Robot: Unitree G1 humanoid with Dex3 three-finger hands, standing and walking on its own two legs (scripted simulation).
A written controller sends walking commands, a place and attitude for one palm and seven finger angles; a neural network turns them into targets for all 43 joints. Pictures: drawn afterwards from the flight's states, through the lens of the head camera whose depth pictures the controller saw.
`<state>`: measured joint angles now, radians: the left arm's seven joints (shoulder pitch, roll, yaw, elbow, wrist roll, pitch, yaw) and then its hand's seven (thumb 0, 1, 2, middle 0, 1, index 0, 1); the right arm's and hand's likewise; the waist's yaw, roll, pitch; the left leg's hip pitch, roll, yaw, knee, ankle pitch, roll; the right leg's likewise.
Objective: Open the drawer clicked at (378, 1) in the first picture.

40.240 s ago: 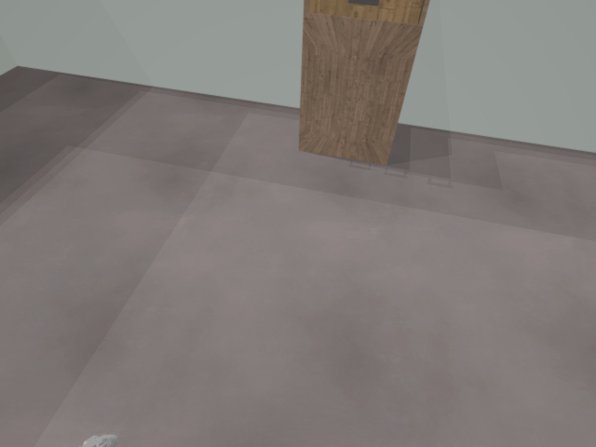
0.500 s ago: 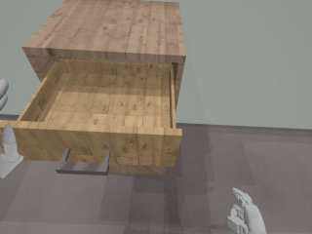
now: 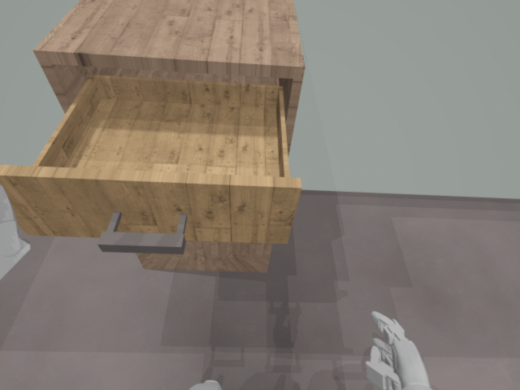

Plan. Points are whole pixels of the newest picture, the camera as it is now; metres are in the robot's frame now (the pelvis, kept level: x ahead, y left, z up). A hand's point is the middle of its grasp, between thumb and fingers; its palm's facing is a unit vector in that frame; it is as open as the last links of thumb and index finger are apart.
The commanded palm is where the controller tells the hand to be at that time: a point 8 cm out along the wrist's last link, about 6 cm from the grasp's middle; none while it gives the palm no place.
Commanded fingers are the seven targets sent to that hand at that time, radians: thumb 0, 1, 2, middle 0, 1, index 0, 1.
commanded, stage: step back with the hand held close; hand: left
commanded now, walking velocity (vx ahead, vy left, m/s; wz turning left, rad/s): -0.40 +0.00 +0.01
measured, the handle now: (146, 230) +0.33 +0.20 +0.05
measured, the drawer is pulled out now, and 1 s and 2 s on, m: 0.28 0.28 0.28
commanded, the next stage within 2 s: stop stepping back and stand still in 0.36 s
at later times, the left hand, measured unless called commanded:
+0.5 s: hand out of the picture +0.07 +0.21 +0.24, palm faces +0.40 -0.80 -0.44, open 7.4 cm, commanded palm +0.00 +0.26 +0.24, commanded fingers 0.00 0.90 0.90 -0.20 -0.30 -0.20 -0.30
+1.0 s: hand out of the picture -0.04 +0.20 +0.22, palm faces +0.47 -0.76 -0.46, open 7.4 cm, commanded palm -0.10 +0.24 +0.24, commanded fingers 0.00 0.90 0.90 -0.20 -0.30 -0.20 -0.30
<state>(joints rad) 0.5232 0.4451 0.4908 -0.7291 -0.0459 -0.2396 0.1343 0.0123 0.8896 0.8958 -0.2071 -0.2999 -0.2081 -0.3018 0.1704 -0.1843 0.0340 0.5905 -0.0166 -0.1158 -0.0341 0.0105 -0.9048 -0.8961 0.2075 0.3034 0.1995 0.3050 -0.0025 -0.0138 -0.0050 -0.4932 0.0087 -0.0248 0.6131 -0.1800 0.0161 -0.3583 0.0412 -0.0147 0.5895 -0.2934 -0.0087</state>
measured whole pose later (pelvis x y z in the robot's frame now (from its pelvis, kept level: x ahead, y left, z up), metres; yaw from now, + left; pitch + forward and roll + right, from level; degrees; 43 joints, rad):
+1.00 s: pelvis -0.21 -0.04 +0.01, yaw +3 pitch +0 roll +0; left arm 0.60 0.44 0.43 -0.66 -0.03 -0.21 0.17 0.01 0.89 0.90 -0.21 -0.30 -0.21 -0.30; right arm 0.28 -0.24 -0.01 0.62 0.01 -0.13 -0.06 0.01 -0.91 -0.90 0.20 0.30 0.19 0.30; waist -0.03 -0.02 -0.07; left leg -0.22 0.03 0.05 0.51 -0.29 -0.01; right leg -0.28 -0.01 -0.08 0.54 -0.26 -0.03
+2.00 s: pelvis -0.21 -0.05 +0.02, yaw +6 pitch -2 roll +0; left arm 0.28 0.18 0.00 1.11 0.01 0.01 0.03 0.00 0.91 0.90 -0.20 -0.30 -0.20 -0.30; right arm 0.28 -0.15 0.00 1.09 -0.02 0.01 -0.03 0.00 -0.91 -0.90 0.20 0.30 0.20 0.30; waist 0.00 0.03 0.05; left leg -0.15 0.00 0.00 0.40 -0.23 0.00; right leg -0.17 0.05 0.00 0.39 -0.20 -0.05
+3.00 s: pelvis -0.21 -0.05 +0.02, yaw +5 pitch -2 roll +0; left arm 0.16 0.26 0.02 1.10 0.01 -0.01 0.02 0.00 0.91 0.90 -0.20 -0.30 -0.20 -0.30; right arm 0.17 -0.26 -0.01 1.10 -0.02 0.00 -0.02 0.00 -0.91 -0.90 0.20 0.30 0.20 0.30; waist -0.01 0.01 0.07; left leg -0.12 -0.01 0.01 0.35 -0.20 0.01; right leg -0.15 0.05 0.01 0.35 -0.18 -0.04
